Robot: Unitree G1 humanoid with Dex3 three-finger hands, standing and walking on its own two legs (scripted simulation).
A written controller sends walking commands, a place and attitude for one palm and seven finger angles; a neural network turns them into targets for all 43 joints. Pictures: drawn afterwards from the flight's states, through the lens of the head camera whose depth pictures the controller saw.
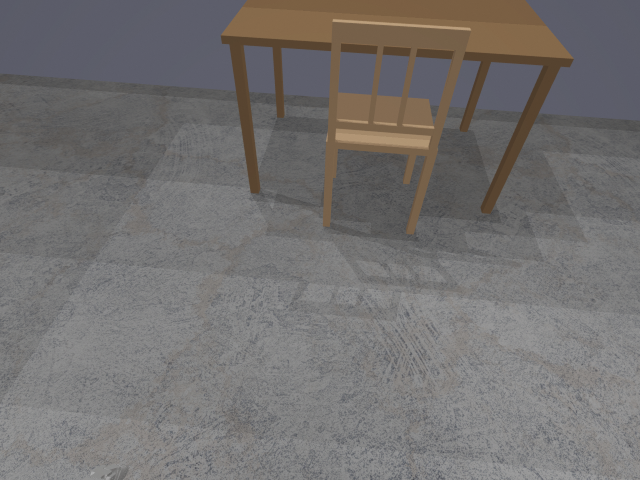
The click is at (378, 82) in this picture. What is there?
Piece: chair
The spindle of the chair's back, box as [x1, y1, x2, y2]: [368, 45, 383, 123]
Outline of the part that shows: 383,45 378,45 368,123 372,123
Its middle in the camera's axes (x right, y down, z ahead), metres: +0.18 -0.50 +1.26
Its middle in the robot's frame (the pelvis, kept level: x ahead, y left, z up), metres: +1.28 -0.12 -0.11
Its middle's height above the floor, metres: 0.66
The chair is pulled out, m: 0.00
